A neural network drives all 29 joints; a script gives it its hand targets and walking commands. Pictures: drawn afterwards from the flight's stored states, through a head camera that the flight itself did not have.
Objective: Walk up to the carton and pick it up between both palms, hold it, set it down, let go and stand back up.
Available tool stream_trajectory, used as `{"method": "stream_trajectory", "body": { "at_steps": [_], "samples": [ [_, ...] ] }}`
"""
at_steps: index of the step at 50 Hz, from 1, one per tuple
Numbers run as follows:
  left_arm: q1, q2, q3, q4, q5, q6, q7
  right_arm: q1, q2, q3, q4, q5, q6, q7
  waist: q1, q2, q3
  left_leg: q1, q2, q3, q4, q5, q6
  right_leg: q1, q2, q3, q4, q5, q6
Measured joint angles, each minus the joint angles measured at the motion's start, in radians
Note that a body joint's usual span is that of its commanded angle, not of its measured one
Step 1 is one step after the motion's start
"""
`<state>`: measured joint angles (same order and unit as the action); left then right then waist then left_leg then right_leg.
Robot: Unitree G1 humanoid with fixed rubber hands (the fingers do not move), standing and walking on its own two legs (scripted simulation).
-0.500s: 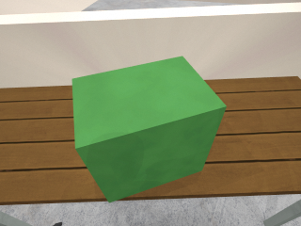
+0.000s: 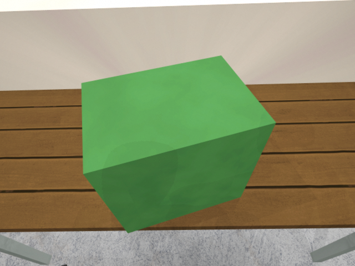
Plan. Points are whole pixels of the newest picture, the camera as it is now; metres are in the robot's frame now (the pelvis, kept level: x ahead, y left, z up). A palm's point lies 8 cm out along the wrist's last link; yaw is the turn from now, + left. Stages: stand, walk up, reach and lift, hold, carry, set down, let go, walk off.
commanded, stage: reach and lift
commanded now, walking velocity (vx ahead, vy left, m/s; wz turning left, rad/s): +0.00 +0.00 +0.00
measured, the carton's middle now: (172, 148) +0.35 +0.02 +0.08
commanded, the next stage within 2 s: none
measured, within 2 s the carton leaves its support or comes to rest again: neither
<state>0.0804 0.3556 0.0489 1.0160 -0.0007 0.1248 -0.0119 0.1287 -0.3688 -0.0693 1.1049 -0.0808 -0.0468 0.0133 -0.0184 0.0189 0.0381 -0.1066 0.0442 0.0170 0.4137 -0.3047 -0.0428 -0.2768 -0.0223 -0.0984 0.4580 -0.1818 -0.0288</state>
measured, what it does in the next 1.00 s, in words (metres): stands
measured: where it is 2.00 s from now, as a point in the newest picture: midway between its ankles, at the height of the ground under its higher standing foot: outside the picture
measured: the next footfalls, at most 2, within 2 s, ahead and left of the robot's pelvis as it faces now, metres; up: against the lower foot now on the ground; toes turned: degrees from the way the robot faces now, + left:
none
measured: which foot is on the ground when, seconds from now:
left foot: down 0.00-1.00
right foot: down 0.00-1.00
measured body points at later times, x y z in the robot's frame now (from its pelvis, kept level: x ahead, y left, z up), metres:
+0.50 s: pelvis -0.02 +0.00 +0.00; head +0.00 +0.00 +0.44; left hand +0.13 +0.28 -0.07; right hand +0.14 -0.29 -0.09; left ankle -0.06 +0.14 -0.74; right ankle +0.04 -0.10 -0.74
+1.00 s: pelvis -0.02 +0.00 +0.00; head -0.02 -0.01 +0.45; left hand +0.14 +0.26 -0.03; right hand +0.14 -0.28 -0.05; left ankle -0.06 +0.14 -0.74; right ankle +0.04 -0.10 -0.74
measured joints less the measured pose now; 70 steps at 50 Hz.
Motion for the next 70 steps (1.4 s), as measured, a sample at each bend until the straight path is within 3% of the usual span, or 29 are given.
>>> {"method": "stream_trajectory", "body": {
  "at_steps": [3,6,10,16,32,39,53,70],
  "samples": [
    [-0.048,0.014,0.013,-0.215,0.0,0.225,0.009,-0.08,0.017,-0.045,-0.065,-0.025,-0.018,0.034,-0.006,-0.008,0.071,-0.102,0.007,-0.014,0.167,-0.071,-0.003,-0.078,0.0,-0.008,0.114,-0.029,-0.01],
    [-0.066,-0.008,0.014,-0.428,0.025,0.362,0.002,-0.12,0.018,-0.055,-0.137,0.006,-0.016,0.053,0.004,0.006,0.113,-0.138,0.028,-0.026,0.263,-0.114,-0.005,-0.093,0.017,-0.018,0.166,-0.06,-0.01],
    [-0.05,-0.062,0.023,-0.587,0.063,0.423,-0.015,-0.111,0.018,-0.039,-0.197,0.033,-0.008,0.061,0.013,0.014,0.107,-0.112,0.036,-0.042,0.274,-0.123,-0.01,-0.051,0.025,-0.031,0.155,-0.065,-0.007],
    [0.04,-0.087,0.029,-0.683,0.081,0.442,-0.001,-0.064,0.014,-0.025,-0.271,0.04,0.018,0.076,0.013,0.009,0.078,-0.034,0.031,-0.053,0.195,-0.093,-0.006,0.036,0.023,-0.042,0.076,-0.04,-0.004],
    [0.216,-0.108,0.015,-0.842,0.014,0.369,0.054,0.119,0.027,-0.046,-0.517,0.082,0.087,0.109,0.032,0.032,0.048,-0.008,0.031,-0.02,0.102,-0.036,0.001,0.06,0.032,-0.011,-0.032,0.031,0.002],
    [0.223,-0.132,0.009,-0.882,0.012,0.335,0.073,0.147,0.029,-0.039,-0.626,0.102,0.092,0.115,0.024,0.038,0.045,-0.001,0.031,-0.009,0.087,-0.025,0.003,0.063,0.034,0.001,-0.043,0.042,0.003],
    [0.323,-0.148,0.026,-1.018,-0.025,0.249,0.105,0.264,0.03,-0.023,-0.811,0.179,0.12,0.122,0.041,0.0,0.013,0.025,0.027,-0.014,0.016,0.012,-0.007,0.081,0.034,0.002,-0.079,0.05,-0.005],
    [0.376,-0.192,-0.028,-1.161,-0.086,0.126,0.18,0.311,-0.013,-0.043,-0.903,0.289,0.079,0.173,0.047,0.005,0.002,0.002,0.009,0.009,0.027,0.012,0.011,0.051,0.025,0.042,-0.069,0.06,0.011]
  ]
}}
